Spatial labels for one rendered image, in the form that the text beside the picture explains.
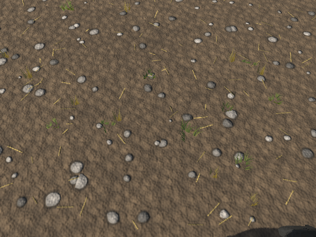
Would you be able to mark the right robot hand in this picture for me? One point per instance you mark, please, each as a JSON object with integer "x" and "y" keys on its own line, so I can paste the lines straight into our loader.
{"x": 297, "y": 231}

